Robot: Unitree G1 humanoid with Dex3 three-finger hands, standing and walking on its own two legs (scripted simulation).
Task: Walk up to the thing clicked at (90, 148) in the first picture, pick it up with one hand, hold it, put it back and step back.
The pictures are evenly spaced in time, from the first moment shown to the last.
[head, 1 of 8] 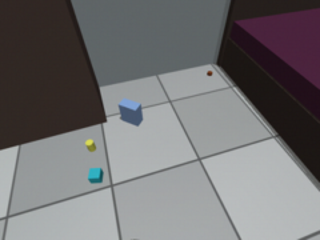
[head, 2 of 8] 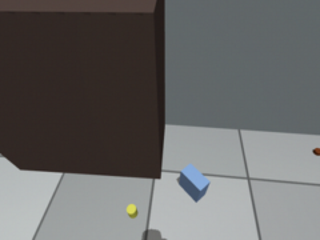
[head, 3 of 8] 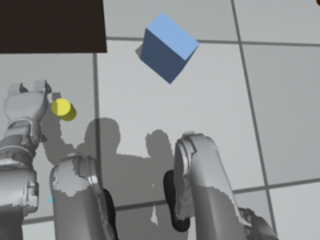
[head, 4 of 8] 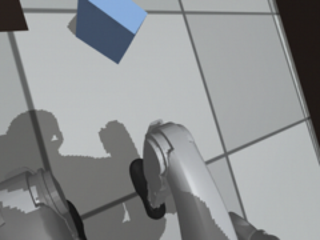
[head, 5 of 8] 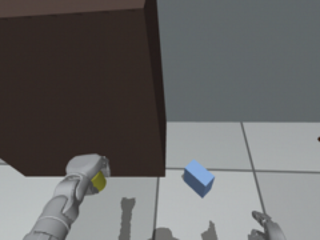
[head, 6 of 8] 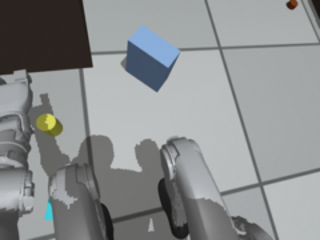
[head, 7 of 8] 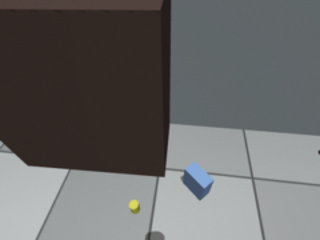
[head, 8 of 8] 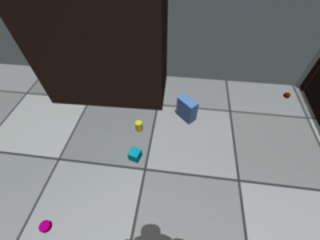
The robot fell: no
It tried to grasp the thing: yes
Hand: left
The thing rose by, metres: 0.68
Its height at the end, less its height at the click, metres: +0.00
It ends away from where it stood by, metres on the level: 0.01
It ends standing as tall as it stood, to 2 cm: yes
